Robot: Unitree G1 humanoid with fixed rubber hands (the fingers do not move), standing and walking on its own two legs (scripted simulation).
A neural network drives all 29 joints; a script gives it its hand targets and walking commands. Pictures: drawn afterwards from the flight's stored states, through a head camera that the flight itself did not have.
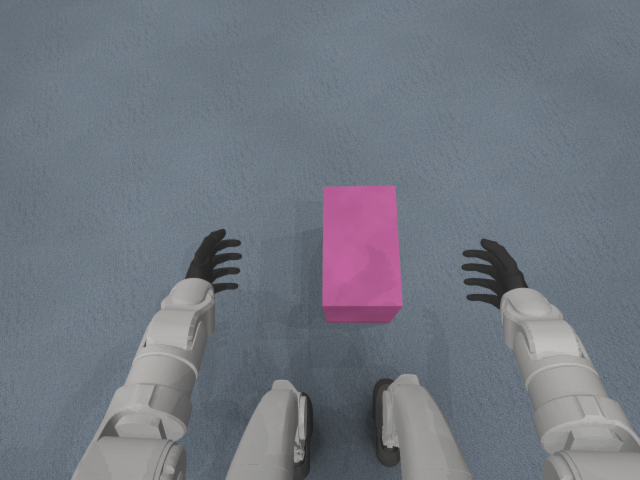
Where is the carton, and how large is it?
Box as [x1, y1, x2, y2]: [322, 186, 402, 322]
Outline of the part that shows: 323,187 322,306 327,322 389,322 402,305 395,188 394,186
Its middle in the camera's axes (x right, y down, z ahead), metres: +0.10 +0.04 +1.02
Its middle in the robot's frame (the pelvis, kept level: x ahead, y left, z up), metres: +0.55 -0.03 -0.57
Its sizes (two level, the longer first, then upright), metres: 0.296 0.176 0.257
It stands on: the floor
